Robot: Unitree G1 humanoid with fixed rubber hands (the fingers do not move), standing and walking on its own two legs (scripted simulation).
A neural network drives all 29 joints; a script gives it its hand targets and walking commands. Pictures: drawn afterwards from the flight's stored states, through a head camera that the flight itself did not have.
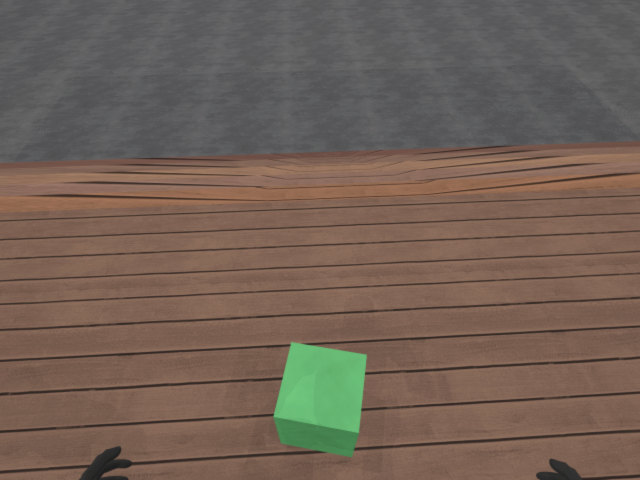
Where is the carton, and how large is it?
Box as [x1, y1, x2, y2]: [273, 342, 366, 456]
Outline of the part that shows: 291,342 273,416 280,441 282,443 351,456 358,433 366,355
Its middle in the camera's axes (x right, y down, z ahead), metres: +0.01 +0.45 +1.10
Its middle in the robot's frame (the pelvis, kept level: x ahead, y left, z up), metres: +0.43 +0.02 -0.66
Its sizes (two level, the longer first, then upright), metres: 0.210 0.200 0.250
